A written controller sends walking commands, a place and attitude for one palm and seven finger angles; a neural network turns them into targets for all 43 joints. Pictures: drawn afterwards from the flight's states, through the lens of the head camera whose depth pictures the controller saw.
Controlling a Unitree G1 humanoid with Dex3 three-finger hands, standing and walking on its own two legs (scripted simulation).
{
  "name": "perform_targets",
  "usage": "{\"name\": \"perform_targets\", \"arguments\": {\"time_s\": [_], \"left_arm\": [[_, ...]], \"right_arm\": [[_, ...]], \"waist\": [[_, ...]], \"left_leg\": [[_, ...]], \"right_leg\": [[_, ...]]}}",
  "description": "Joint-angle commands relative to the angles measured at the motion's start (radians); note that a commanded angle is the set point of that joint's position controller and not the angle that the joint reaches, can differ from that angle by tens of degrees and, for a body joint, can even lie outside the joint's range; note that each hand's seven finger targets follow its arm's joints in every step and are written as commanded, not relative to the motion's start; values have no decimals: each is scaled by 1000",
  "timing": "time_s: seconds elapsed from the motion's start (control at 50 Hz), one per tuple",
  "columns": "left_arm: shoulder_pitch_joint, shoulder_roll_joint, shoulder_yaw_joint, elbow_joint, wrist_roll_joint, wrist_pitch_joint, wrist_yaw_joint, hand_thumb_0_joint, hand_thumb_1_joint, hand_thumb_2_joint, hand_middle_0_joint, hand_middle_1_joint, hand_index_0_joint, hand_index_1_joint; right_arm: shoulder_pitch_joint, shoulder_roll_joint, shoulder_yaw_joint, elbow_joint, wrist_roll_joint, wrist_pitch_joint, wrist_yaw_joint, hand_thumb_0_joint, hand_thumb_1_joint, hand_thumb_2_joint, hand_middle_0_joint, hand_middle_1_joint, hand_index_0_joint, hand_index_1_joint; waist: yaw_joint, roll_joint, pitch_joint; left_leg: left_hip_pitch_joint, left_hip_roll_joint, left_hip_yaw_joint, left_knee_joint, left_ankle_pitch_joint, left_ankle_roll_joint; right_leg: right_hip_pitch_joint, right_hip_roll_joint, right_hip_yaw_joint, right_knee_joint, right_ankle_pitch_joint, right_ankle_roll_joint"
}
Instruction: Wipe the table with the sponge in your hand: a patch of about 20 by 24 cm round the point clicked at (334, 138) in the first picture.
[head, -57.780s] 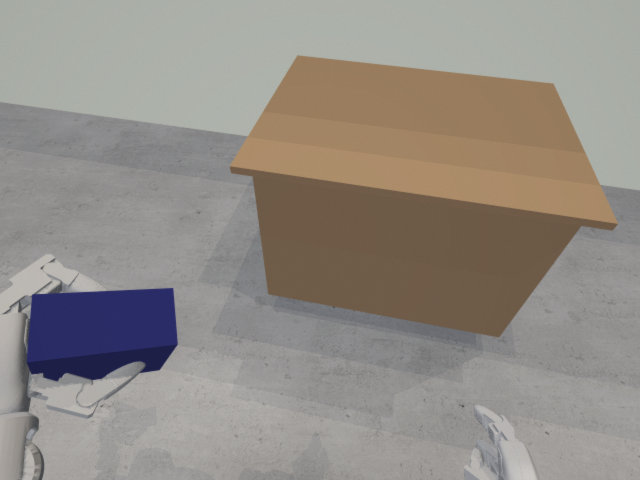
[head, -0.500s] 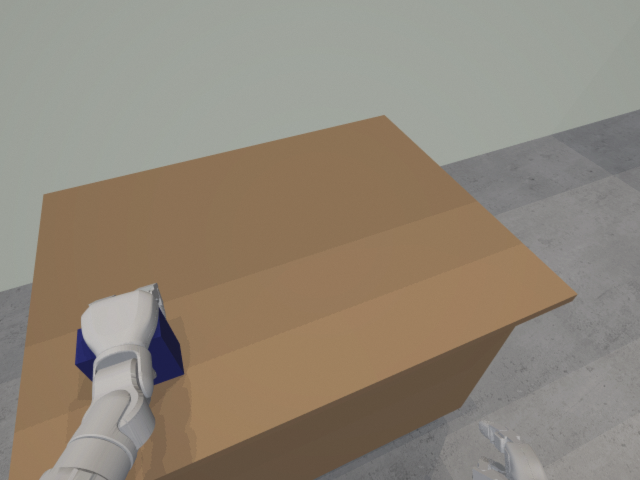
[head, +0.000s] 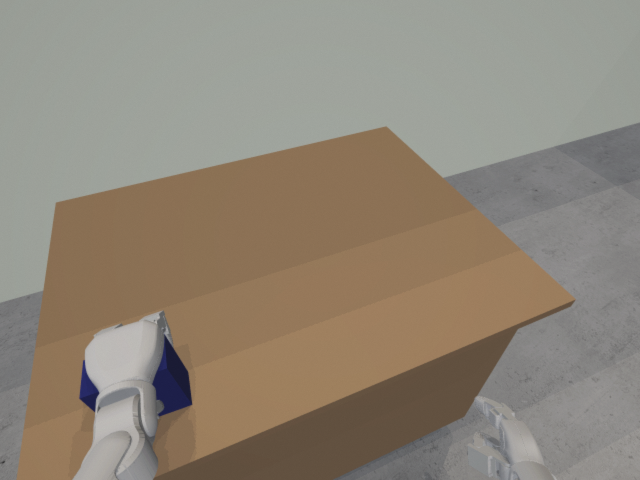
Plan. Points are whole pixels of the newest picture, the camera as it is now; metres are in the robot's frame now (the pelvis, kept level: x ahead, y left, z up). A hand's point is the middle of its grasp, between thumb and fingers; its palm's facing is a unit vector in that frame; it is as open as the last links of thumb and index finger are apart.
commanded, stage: lift the sponge slowly off the table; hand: left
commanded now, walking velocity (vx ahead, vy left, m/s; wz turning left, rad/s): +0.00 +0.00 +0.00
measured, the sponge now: (145, 389) +0.24 +0.29 -0.04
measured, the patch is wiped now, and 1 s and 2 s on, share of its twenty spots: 1.00 1.00 1.00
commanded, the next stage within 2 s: none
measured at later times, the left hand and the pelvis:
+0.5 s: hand (137, 381) +0.23 +0.27 +0.00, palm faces -0.04 -0.13 -0.99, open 9.7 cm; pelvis +0.00 +0.00 +0.00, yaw +0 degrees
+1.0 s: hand (140, 374) +0.22 +0.26 +0.03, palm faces -0.01 -0.13 -0.99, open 9.7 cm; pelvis -0.01 -0.01 +0.01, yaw +1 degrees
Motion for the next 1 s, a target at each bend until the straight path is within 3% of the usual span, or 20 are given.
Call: {"name": "perform_targets", "arguments": {"time_s": [0.0, 0.02, 0.06, 0.08, 0.1, 0.18, 0.28, 0.3, 0.34, 0.38, 0.4, 0.42, 0.46, 0.5, 0.52, 0.56, 0.6, 0.68, 0.72, 0.98], "left_arm": [[-70, 93, 55, -76, -26, 11, -45, 0, 100, 1300, -1200, -1600, -1200, -1600], [-60, 61, 21, -80, -30, 11, -46, 0, 100, 1300, -1200, -1600, -1200, -1600], [-107, 72, 24, -60, -19, 10, -51, 0, 100, 1300, -1200, -1600, -1200, -1600], [-98, 61, 14, -75, -19, 6, -54, 0, 100, 1300, -1200, -1600, -1200, -1600], [-92, 103, 60, -103, -25, -1, -53, 0, 100, 1300, -1200, -1600, -1200, -1600], [-62, 101, 57, -111, -24, -15, -57, 0, 100, 1300, -1200, -1600, -1200, -1600], [-65, 115, 71, -169, -22, -25, -52, 0, 100, 1300, -1200, -1600, -1200, -1600], [-75, 152, 111, -199, -25, -27, -49, 0, 100, 1300, -1200, -1600, -1200, -1600], [-76, 118, 69, -211, -18, -25, -50, 0, 100, 1300, -1200, -1600, -1200, -1600], [-64, 128, 79, -211, -17, -24, -52, 0, 100, 1300, -1200, -1600, -1200, -1600], [-112, 169, 114, -249, -13, -27, -49, 0, 100, 1300, -1200, -1600, -1200, -1600], [-106, 131, 76, -270, -15, -29, -49, 0, 100, 1300, -1200, -1600, -1200, -1600], [-109, 120, 64, -245, -12, -25, -53, 0, 100, 1300, -1200, -1600, -1200, -1600], [-171, 166, 101, -290, -4, -30, -52, 0, 100, 1300, -1200, -1600, -1200, -1600], [-161, 132, 65, -305, -5, -33, -51, 0, 100, 1300, -1200, -1600, -1200, -1600], [-167, 129, 60, -294, 1, -34, -55, 0, 100, 1300, -1200, -1600, -1200, -1600], [-180, 172, 99, -336, 5, -38, -54, 0, 100, 1300, -1200, -1600, -1200, -1600], [-209, 143, 62, -334, 24, -34, -54, 0, 100, 1300, -1200, -1600, -1200, -1600], [-240, 156, 74, -359, 17, -32, -51, 0, 100, 1300, -1200, -1600, -1200, -1600], [-305, 176, 69, -320, 11, 19, -120, 0, 100, 1300, -1200, -1600, -1200, -1600]], "right_arm": [[-174, -117, -39, -164, -1, -46, -9, 0, -900, -900, 200, 300, 200, 300], [-173, -108, -38, -173, -1, -47, -11, 0, -900, -900, 200, 300, 200, 300], [-173, -111, -35, -160, -1, -47, -12, 0, -900, -900, 200, 300, 200, 300], [-173, -108, -35, -165, -3, -50, -11, 0, -900, -900, 200, 300, 200, 300], [-177, -112, -39, -166, -6, -53, -13, 0, -900, -900, 200, 300, 200, 300], [-183, -107, -33, -165, -8, -56, -11, 0, -900, -900, 200, 300, 200, 300], [-195, -105, -36, -160, -11, -64, -10, 0, -900, -900, 200, 300, 200, 300], [-196, -111, -39, -158, -15, -65, -10, 0, -900, -900, 200, 300, 200, 300], [-199, -102, -37, -159, -13, -68, -9, 0, -900, -900, 200, 300, 200, 300], [-204, -105, -37, -154, -14, -70, -9, 0, -900, -900, 200, 300, 200, 300], [-210, -111, -40, -150, -17, -69, -12, 0, -900, -900, 200, 300, 200, 300], [-207, -103, -42, -160, -17, -73, -13, 0, -900, -900, 200, 300, 200, 300], [-214, -101, -39, -151, -15, -76, -13, 0, -900, -900, 200, 300, 200, 300], [-225, -108, -40, -146, -19, -78, -18, 0, -900, -900, 200, 300, 200, 300], [-223, -100, -41, -153, -19, -82, -17, 0, -900, -900, 200, 300, 200, 300], [-225, -99, -39, -145, -19, -86, -17, 0, -900, -900, 200, 300, 200, 300], [-235, -104, -38, -146, -24, -88, -16, 0, -900, -900, 200, 300, 200, 300], [-250, -95, -33, -139, -24, -90, -15, 0, -900, -900, 200, 300, 200, 300], [-248, -94, -33, -142, -24, -91, -20, 0, -900, -900, 200, 300, 200, 300], [-299, -98, -9, -127, -20, -76, -30, 0, -900, -900, 200, 300, 200, 300]], "waist": [[15, -77, -99], [11, -64, -97], [-2, -78, -71], [5, -73, -90], [16, -75, -112], [13, -89, -97], [17, -58, -96], [26, -44, -117], [18, -43, -106], [22, -53, -101], [25, -27, -108], [19, -22, -112], [19, -42, -82], [24, -22, -93], [21, -2, -101], [19, -20, -103], [35, 12, -118], [27, -5, -88], [29, 17, -95], [29, -16, -56]], "left_leg": [[76, 16, -73, -83, 225, -9], [80, 13, -64, -80, 226, -6], [83, 16, -74, -84, 215, -7], [91, 13, -71, -85, 223, -5], [97, 13, -75, -85, 234, -5], [96, 12, -76, -90, 248, -5], [120, 13, -74, -98, 268, -4], [129, 16, -80, -105, 278, -6], [138, 16, -81, -106, 289, -5], [144, 18, -84, -113, 281, -5], [154, 20, -91, -118, 284, -6], [158, 20, -86, -119, 277, -2], [164, 24, -94, -128, 260, -3], [182, 25, -102, -137, 259, -4], [190, 26, -97, -137, 263, -2], [204, 29, -103, -138, 277, -4], [213, 27, -110, -147, 289, -7], [224, 28, -111, -154, 278, -7], [226, 30, -109, -170, 249, -4], [244, 12, -90, -208, 232, -1]], "right_leg": [[57, -17, 60, -82, 268, -49], [62, -19, 52, -80, 266, -46], [35, -15, 51, -88, 242, -48], [52, -17, 51, -89, 254, -47], [76, -16, 67, -92, 278, -51], [89, -21, 62, -94, 303, -47], [105, -23, 71, -104, 328, -48], [120, -21, 79, -103, 336, -54], [117, -21, 64, -101, 335, -51], [118, -22, 71, -113, 319, -50], [121, -18, 84, -116, 309, -55], [122, -20, 68, -112, 292, -51], [102, -17, 65, -128, 251, -52], [110, -15, 82, -136, 243, -57], [114, -17, 67, -129, 238, -55], [111, -16, 67, -133, 246, -55], [136, -14, 82, -138, 258, -62], [119, -15, 74, -150, 230, -59], [131, -13, 72, -154, 193, -60], [184, -29, 99, -224, 190, -58]]}}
